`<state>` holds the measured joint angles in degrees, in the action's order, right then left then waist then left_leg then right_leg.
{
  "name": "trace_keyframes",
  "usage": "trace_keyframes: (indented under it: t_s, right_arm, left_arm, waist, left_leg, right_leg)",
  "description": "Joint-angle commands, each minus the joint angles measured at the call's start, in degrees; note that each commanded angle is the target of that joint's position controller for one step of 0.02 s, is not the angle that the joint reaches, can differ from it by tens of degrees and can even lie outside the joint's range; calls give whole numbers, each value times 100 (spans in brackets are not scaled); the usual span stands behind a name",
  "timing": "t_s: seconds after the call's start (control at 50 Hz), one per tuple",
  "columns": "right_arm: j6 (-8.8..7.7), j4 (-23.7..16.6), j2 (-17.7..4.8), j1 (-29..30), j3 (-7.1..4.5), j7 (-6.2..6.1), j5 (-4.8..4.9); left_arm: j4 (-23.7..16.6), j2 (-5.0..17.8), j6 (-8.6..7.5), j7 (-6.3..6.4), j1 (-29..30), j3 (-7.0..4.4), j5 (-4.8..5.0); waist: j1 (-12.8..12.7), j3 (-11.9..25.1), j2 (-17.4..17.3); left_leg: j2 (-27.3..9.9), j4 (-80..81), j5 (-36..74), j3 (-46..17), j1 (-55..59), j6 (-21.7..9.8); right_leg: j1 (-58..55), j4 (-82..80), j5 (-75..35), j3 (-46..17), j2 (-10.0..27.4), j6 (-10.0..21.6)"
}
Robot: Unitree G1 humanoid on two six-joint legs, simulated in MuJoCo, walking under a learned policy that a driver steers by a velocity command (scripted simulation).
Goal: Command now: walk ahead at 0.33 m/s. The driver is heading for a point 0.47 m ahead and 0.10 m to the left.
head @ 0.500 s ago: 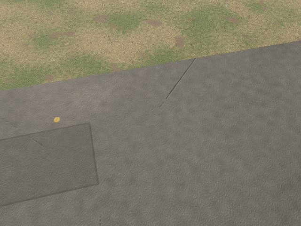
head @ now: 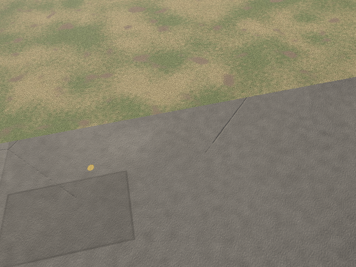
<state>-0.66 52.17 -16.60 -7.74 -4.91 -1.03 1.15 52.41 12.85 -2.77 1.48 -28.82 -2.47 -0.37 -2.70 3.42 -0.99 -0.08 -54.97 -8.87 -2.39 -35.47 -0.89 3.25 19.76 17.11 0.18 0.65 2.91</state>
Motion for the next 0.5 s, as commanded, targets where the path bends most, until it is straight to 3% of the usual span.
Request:
trace_keyframes:
  t_s: [0.02,0.1,0.24,0.3,0.32,0.34,0.36,0.38,0.4,0.42,0.44,0.46,0.5]
  right_arm:
    - [-151,-312,-296,553,-109,65,-29]
    - [-242,-482,-165,1002,-31,146,-2]
    - [-441,-891,-114,1767,144,361,73]
    - [-493,-932,-307,1465,111,429,72]
    - [-500,-844,-467,1032,34,417,64]
    - [-494,-562,-706,86,-109,375,84]
    - [-474,-278,-1029,-1058,-246,301,90]
    - [-420,-101,-1616,-1953,-379,243,-30]
    - [-416,-43,-1195,-1920,-219,241,-59]
    - [-429,-100,-862,-1323,-93,238,-57]
    - [-434,-212,-626,-814,-26,235,-36]
    - [-449,-270,-438,-447,34,259,-67]
    - [-494,-261,-256,-184,83,291,-154]
  left_arm:
    - [-180,645,-231,21,10,-109,47]
    - [-46,737,-193,33,-272,-119,-5]
    - [208,899,-102,14,-566,-195,96]
    - [223,1029,-54,1,-356,-260,160]
    - [191,1103,-43,4,-199,-284,160]
    - [157,1074,-26,8,-42,-272,150]
    - [55,1018,-43,6,61,-232,87]
    - [-134,319,-155,-64,-406,-26,20]
    - [-35,322,-348,-82,-237,-25,143]
    - [-246,824,-448,-107,354,-182,338]
    - [-341,906,-486,-96,728,-193,358]
    - [-342,874,-469,-56,895,-224,265]
    - [-264,603,-318,-36,670,-240,181]
  waist:
    - [122,-975,770]
    - [-114,-1014,818]
    - [-422,-1395,863]
    - [-92,-1217,1062]
    - [197,-886,1164]
    - [691,-271,1069]
    - [1186,571,860]
    - [1107,1707,-701]
    - [1112,2056,-1133]
    - [977,981,-983]
    - [774,370,-618]
    - [574,-46,-241]
    - [217,-289,-441]
  left_leg:
    - [-292,-118,658,20,-1468,73]
    - [-367,707,1034,208,-1341,224]
    - [-284,2169,664,517,-855,64]
    - [-101,2557,238,621,83,-226]
    - [99,2590,223,757,861,-351]
    - [276,2688,381,855,2152,-529]
    - [-197,2451,306,301,4081,-783]
    - [-1930,2728,-977,-2429,6481,-1668]
    - [-2362,3872,-1602,-4161,6275,-1859]
    - [-2115,4016,-1652,-3258,5435,-1513]
    - [-1896,4102,-1259,-2433,4511,-1321]
    - [-1650,4301,-707,-1823,3647,-1217]
    - [-1269,4639,-204,-1090,2714,-1132]
  right_leg:
    - [-331,-1546,591,-1358,1275,458]
    - [-488,-1606,0,-995,1259,554]
    - [-802,-1433,-945,-678,1493,752]
    - [-840,-990,-2294,-584,1606,633]
    - [-762,-497,-3655,-464,1566,558]
    - [-517,534,-4792,-161,1313,398]
    - [568,1945,-4307,-11,1066,187]
    - [2906,4384,-1471,165,146,-260]
    - [3517,5469,1444,-814,-291,-214]
    - [4052,5851,1162,-848,120,-91]
    - [4026,5686,628,-595,454,7]
    - [3766,5330,175,-467,665,4]
    - [3099,4928,-285,-467,892,-15]
